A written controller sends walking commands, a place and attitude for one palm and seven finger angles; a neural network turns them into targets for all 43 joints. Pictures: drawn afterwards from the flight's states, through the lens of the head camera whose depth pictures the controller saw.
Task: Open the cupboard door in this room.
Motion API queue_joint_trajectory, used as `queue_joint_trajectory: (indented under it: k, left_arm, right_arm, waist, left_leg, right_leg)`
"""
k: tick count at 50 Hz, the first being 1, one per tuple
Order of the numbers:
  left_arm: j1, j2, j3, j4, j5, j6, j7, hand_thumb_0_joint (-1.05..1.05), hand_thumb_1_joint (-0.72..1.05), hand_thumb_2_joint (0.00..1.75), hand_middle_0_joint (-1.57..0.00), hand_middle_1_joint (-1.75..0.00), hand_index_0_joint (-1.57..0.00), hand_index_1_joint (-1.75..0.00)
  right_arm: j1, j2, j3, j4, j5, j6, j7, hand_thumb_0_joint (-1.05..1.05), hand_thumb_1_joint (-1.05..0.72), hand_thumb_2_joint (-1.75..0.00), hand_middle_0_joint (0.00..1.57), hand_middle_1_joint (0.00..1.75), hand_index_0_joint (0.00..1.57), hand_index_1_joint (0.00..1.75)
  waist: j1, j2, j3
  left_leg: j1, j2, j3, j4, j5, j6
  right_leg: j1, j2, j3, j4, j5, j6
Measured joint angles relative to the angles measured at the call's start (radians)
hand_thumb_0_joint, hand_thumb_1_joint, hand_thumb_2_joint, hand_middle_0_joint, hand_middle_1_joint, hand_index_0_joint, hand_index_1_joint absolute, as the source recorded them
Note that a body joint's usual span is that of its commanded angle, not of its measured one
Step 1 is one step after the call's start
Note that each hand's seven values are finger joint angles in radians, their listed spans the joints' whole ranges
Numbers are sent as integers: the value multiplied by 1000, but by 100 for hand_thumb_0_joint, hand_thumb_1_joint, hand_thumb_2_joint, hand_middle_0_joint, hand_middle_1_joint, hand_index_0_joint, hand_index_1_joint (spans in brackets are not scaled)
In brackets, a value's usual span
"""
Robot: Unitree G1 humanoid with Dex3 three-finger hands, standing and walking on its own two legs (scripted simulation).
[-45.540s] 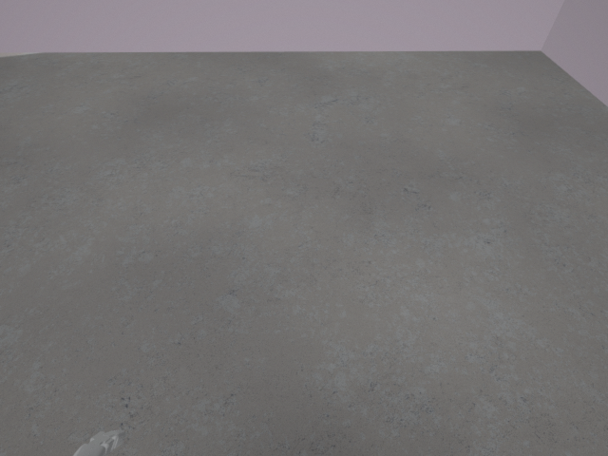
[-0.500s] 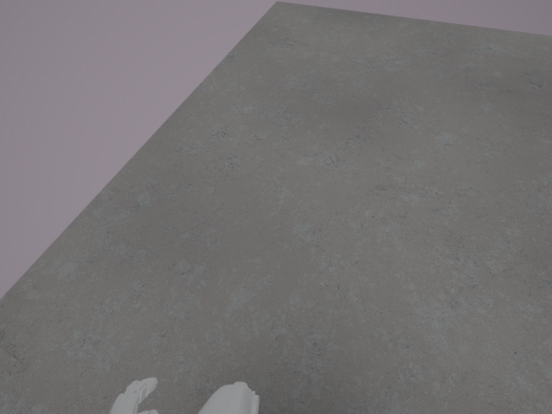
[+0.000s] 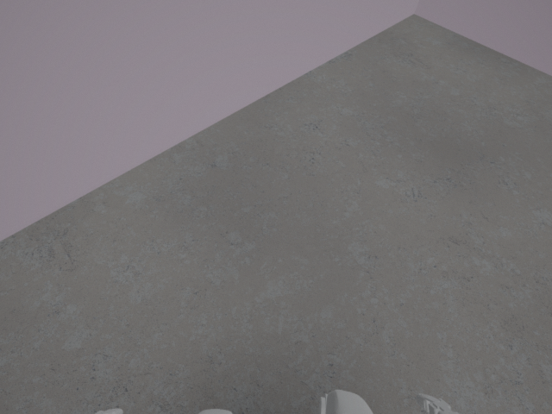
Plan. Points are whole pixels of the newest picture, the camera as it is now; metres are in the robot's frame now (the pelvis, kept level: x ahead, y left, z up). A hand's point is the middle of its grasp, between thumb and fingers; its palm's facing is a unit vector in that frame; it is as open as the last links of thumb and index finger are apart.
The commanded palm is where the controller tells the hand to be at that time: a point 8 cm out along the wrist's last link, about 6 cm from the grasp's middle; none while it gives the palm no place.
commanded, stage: turn to face it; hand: left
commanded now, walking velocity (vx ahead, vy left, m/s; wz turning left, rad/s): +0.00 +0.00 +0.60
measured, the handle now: out of the picture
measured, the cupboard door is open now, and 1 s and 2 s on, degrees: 45 45 45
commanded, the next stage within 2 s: none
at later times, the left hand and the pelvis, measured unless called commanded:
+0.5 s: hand out of the picture +0.04 +0.13 -0.14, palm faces +0.30 -0.92 -0.26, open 7.3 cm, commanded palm none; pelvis +0.02 -0.07 +0.01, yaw +19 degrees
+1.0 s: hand out of the picture -0.02 +0.18 -0.15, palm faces +0.58 -0.77 -0.26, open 7.4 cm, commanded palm none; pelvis +0.02 -0.05 +0.01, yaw +35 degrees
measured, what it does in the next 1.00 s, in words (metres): steps on the spot, turning left: right foot, then left foot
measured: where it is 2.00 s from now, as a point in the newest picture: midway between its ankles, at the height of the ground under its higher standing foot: outside the picture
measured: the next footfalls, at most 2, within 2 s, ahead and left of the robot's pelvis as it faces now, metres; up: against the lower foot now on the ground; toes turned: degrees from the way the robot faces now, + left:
right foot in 0.24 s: +0.06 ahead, -0.16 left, +0.00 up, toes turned +5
left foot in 0.68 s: +0.00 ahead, +0.06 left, +0.00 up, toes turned +32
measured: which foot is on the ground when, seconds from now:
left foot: down 0.00-0.24, up 0.26-0.66, down 0.68-1.00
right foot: up 0.00-0.22, down 0.24-0.68, up 0.70-1.00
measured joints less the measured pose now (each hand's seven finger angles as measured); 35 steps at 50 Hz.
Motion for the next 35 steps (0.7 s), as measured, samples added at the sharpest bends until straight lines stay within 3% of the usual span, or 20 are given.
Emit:
queue_joint_trajectory:
  k: [8, 11, 12, 13, 15, 18, 20, 23, 28, 33, 35]
  left_arm:
    - [-64, -26, -10, -51, -4, -12, -6, 1, 91, 90, -20, -30, -19, -30]
    - [-70, -39, -17, -66, -9, -29, -6, 1, 91, 90, -20, -30, -20, -30]
    - [-65, -44, -20, -72, -7, -40, -5, 1, 91, 90, -20, -30, -20, -30]
    - [-64, -56, -23, -72, -2, -50, -1, 1, 91, 90, -20, -30, -20, -30]
    - [-56, -76, -37, -69, 1, -56, 4, 1, 91, 90, -20, -30, -20, -30]
    - [-29, -99, -47, -60, -2, -50, 9, 1, 91, 90, -20, -30, -20, -30]
    - [-12, -106, -48, -52, -2, -49, 11, 1, 91, 90, -20, -30, -20, -30]
    - [7, -112, -49, -42, -1, -53, 12, 1, 91, 90, -20, -30, -20, -30]
    - [30, -98, -37, -35, 5, -61, 12, 1, 92, 90, -20, -30, -20, -30]
    - [61, -57, -17, -14, 7, -53, 6, 1, 91, 90, -20, -30, -20, -30]
    - [74, -35, -8, -1, 1, -39, 2, 1, 91, 90, -20, -30, -20, -30]
  right_arm:
    - [51, 7, -10, 17, -6, 12, 7, 1, -91, -89, 20, 30, 21, 30]
    - [67, -2, -22, 20, -4, 21, 5, 1, -91, -89, 20, 30, 21, 30]
    - [74, -7, -27, 20, 0, 24, 5, 1, -91, -89, 20, 30, 21, 30]
    - [70, -16, -36, 26, 4, 28, 3, 1, -91, -89, 20, 30, 21, 30]
    - [66, -32, -48, 37, 4, 40, 4, 1, -91, -89, 20, 30, 20, 30]
    - [63, -46, -57, 51, 0, 53, 14, 1, -91, -89, 20, 30, 20, 29]
    - [62, -46, -57, 55, 1, 56, 20, 1, -91, -89, 20, 30, 20, 29]
    - [59, -39, -51, 61, 2, 59, 23, 1, -91, -90, 20, 30, 20, 29]
    - [26, -29, -40, 67, 4, 60, 25, 1, -91, -90, 20, 30, 20, 29]
    - [-22, -15, -28, 38, 7, 41, 28, 1, -91, -90, 20, 30, 20, 29]
    - [-30, -13, -28, 17, 3, 20, 29, 1, -91, -90, 20, 30, 20, 29]
  waist:
    - [-29, 39, -12]
    - [-42, 57, -16]
    - [-42, 63, -21]
    - [-42, 78, -14]
    - [-51, 89, -2]
    - [-59, 86, 0]
    - [-65, 74, -2]
    - [-64, 52, 0]
    - [-34, 28, 12]
    - [-7, -1, 14]
    - [-10, -14, 0]
  left_leg:
    - [-5, -5, -87, -33, 29, -31]
    - [-39, -13, -123, 12, 11, -56]
    - [-59, -19, -134, 45, -5, -62]
    - [-87, -22, -138, 118, -84, -66]
    - [-159, -36, -111, 342, -202, -67]
    - [-234, -19, -52, 603, -159, -84]
    - [-249, 3, -28, 656, -118, -97]
    - [-224, 31, -4, 591, -112, -112]
    - [-142, 50, 38, 364, -152, -109]
    - [-39, 34, 92, 127, -102, -80]
    - [-18, 18, 92, 62, -45, -31]
  right_leg:
    - [58, 40, 23, -270, 31, 2]
    - [150, 72, 6, -458, 90, -9]
    - [184, 75, -3, -533, 125, -36]
    - [184, 79, -16, -529, 127, -73]
    - [198, 61, -46, -518, 110, -109]
    - [241, 36, -87, -571, 120, -117]
    - [264, 23, -114, -608, 134, -118]
    - [290, 4, -158, -639, 141, -120]
    - [304, -27, -230, -619, 115, -113]
    - [282, -67, -288, -519, 55, -87]
    - [231, -85, -272, -396, -16, -58]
